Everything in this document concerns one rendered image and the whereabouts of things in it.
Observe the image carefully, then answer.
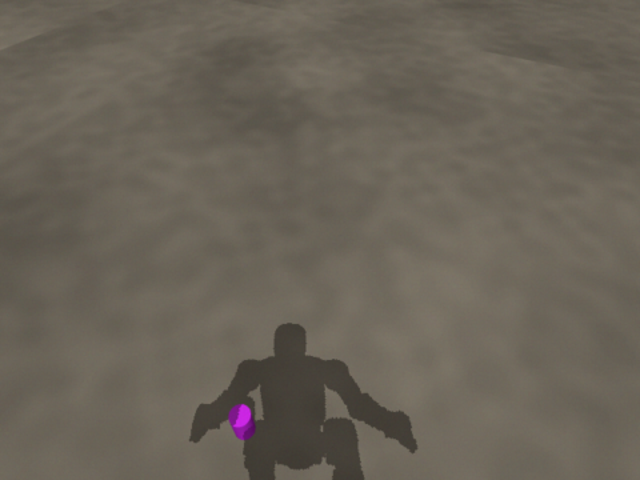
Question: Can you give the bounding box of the can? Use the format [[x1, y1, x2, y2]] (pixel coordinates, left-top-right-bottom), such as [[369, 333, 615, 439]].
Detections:
[[228, 404, 256, 440]]

